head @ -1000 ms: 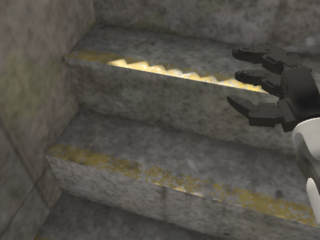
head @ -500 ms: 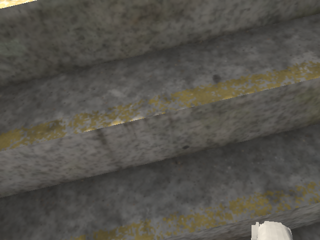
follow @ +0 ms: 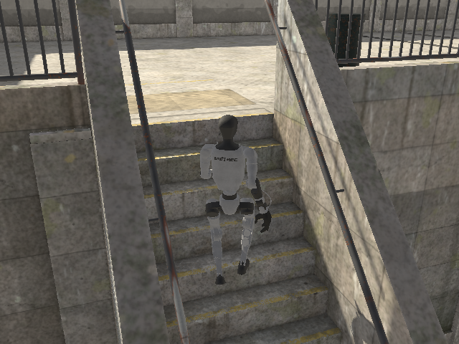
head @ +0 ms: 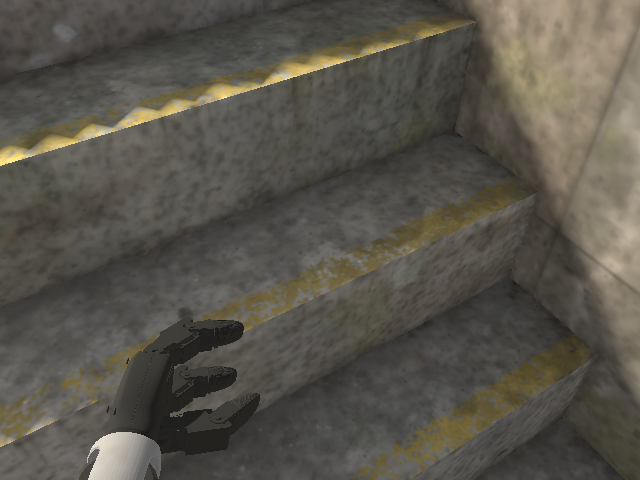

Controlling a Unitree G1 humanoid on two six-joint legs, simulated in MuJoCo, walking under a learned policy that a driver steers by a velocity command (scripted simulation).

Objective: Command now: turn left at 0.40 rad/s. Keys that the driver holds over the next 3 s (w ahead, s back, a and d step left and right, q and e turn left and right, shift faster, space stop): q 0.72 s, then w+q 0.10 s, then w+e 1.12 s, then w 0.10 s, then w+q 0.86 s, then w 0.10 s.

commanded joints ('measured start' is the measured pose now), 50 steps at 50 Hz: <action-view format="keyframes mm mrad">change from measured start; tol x64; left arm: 1 -507 -236 -108 -343 33 -47 -57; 50 582 231 64 107 11 17 87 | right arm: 1 431 94 22 193 -29 -32 0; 5 -303 -183 -33 -25 53 -128 -35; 15 347 -88 -52 77 70 9 -33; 50 -609 6 75 -302 42 -113 70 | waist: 1 -118 72 168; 50 319 101 15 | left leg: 1 78 110 -473 -742 445 48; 3 150 115 -284 -730 836 49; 5 -372 312 -1230 -894 -249 234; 9 -4 -174 -406 -666 475 -126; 14 -719 -29 -300 978 -1085 -221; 24 361 43 -157 -601 310 86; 27 -44 257 -690 -880 -530 227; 40 -64 132 -558 -793 -593 128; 46 -505 -82 -329 757 -185 -65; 50 -661 0 -206 628 100 -67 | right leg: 1 -272 36 99 418 127 58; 3 -254 71 21 786 130 32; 8 473 197 181 -610 405 125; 14 1323 -481 367 -801 2387 -195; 20 658 -105 108 -868 1379 -68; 25 93 138 221 282 200 66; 50 571 -48 701 -1056 -11 -212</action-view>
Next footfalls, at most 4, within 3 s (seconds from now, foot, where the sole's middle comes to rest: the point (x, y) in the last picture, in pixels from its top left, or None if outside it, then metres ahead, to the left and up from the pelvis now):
0.06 left None -0.02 0.10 -0.80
0.22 right None -0.05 -0.19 -0.86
0.46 left None -0.06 0.13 -0.86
0.84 right None -0.03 -0.03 -0.86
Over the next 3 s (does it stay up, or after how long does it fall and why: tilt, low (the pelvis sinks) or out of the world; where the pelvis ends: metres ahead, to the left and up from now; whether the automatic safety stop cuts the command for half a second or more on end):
stays up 0.32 0.07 0.31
